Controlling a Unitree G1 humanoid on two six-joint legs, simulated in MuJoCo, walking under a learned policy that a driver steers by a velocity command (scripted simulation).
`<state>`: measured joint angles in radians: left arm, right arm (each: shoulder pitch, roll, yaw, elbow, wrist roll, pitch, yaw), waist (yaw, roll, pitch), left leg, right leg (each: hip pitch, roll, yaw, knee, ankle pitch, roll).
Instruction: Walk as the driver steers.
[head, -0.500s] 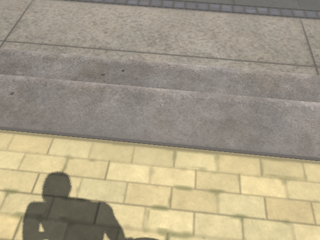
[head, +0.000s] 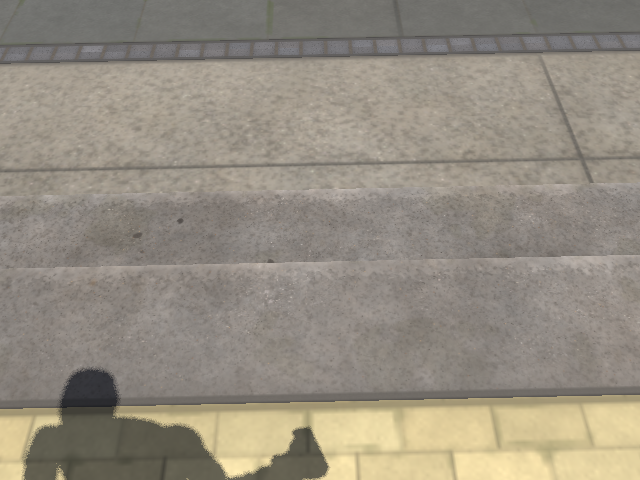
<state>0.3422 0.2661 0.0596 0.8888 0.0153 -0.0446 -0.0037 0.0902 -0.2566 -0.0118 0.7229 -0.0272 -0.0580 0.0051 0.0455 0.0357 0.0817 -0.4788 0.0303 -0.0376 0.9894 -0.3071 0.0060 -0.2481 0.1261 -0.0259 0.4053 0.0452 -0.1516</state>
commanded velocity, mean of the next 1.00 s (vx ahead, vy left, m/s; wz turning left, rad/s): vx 0.36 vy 0.00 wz -0.30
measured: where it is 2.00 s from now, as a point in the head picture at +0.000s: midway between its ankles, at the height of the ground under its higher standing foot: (407, 371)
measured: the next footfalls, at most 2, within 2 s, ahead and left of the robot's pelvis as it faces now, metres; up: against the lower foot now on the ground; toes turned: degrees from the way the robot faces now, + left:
left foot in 0.26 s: +0.25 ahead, +0.14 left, -0.04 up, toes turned -12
right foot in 0.76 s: +0.33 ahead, -0.15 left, -0.04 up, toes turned -26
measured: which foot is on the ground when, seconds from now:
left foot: up 0.00-0.24, down 0.26-0.76, up 0.78-1.00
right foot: down 0.00-0.24, up 0.26-0.74, down 0.76-1.00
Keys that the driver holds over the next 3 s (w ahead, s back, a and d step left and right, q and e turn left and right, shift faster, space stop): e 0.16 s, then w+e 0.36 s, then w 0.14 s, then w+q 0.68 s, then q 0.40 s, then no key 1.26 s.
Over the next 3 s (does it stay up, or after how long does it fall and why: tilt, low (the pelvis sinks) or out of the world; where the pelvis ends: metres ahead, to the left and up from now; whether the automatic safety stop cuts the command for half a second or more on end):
stays up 0.74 -0.12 -0.04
